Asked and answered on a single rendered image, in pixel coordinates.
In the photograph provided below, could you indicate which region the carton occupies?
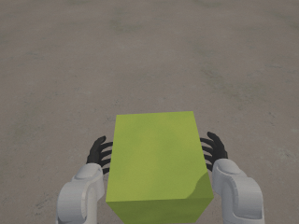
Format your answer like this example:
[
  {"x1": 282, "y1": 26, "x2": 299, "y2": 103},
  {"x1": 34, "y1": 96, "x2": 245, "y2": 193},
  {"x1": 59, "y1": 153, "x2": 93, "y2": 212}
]
[{"x1": 106, "y1": 111, "x2": 214, "y2": 224}]

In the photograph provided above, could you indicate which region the left robot forearm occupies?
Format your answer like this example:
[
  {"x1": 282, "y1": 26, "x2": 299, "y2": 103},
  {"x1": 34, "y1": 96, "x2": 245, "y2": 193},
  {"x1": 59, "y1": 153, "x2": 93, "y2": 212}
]
[{"x1": 55, "y1": 162, "x2": 105, "y2": 224}]

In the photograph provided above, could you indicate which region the robot right hand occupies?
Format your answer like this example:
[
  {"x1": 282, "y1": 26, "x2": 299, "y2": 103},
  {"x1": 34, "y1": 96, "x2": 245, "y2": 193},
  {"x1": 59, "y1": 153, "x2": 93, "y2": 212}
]
[{"x1": 200, "y1": 132, "x2": 228, "y2": 172}]

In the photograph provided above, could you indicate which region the right robot forearm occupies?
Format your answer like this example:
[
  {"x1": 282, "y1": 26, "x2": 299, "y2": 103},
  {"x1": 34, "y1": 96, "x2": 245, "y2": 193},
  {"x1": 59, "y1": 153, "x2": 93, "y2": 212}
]
[{"x1": 212, "y1": 159, "x2": 265, "y2": 224}]

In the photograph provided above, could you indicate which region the robot left hand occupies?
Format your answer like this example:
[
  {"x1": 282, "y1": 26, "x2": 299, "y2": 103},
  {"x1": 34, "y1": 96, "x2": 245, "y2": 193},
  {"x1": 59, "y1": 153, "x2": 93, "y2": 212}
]
[{"x1": 86, "y1": 136, "x2": 113, "y2": 175}]

